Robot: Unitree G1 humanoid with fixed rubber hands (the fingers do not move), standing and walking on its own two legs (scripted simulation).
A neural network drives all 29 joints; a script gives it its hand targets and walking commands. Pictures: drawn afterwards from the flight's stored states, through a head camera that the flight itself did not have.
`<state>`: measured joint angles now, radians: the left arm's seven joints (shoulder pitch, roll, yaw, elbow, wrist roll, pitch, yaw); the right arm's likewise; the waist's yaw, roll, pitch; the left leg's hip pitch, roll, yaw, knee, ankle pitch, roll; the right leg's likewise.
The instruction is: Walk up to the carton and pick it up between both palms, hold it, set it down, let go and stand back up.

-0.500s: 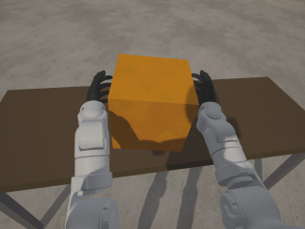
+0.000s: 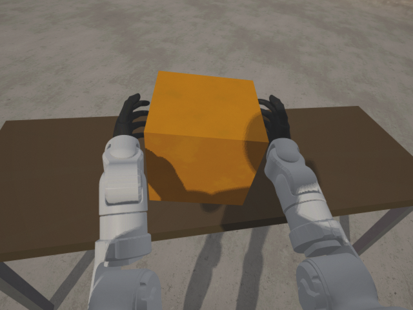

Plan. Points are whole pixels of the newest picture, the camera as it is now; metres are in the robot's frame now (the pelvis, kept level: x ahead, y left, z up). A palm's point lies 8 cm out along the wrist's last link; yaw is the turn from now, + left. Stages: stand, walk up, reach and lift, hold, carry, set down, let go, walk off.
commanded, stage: hold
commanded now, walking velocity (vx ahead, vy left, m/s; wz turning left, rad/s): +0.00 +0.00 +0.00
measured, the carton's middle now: (201, 139) +0.39 +0.01 +0.14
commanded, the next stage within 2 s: none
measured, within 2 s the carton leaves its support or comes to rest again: neither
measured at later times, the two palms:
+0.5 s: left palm (136, 137) +0.36 +0.14 +0.17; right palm (282, 137) +0.37 -0.14 +0.17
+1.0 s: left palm (134, 139) +0.36 +0.14 +0.17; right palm (283, 139) +0.36 -0.14 +0.17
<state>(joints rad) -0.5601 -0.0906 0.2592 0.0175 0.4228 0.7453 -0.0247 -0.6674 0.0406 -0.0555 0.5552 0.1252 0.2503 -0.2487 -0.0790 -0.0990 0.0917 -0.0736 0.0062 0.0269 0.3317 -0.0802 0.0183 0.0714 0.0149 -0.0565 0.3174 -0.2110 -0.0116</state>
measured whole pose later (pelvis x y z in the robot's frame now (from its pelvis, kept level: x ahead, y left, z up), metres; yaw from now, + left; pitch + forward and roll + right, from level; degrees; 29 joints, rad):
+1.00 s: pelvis +0.00 -0.01 +0.00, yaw +1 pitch -11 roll -1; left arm -0.55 -0.10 0.27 0.05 0.40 0.71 -0.02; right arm -0.65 0.02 -0.03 0.54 0.14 0.25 -0.27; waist -0.09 -0.08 0.10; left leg -0.07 0.01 0.01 0.33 -0.08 0.01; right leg 0.08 0.02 -0.07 0.32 -0.22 -0.02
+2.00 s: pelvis +0.00 -0.01 +0.00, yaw +0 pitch -10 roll -1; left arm -0.56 -0.11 0.27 0.06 0.41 0.70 0.00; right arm -0.68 0.02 -0.05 0.59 0.13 0.22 -0.24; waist -0.08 -0.08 0.11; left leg -0.07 0.01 0.02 0.34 -0.09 0.01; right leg 0.08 0.02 -0.07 0.31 -0.21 -0.02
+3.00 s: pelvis +0.00 -0.01 +0.00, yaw +1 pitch -10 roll -1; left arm -0.56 -0.10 0.27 0.06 0.41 0.70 -0.01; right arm -0.68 0.03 -0.05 0.58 0.12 0.21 -0.25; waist -0.09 -0.09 0.11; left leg -0.07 0.02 0.01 0.33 -0.08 0.00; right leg 0.08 0.03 -0.07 0.31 -0.21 -0.02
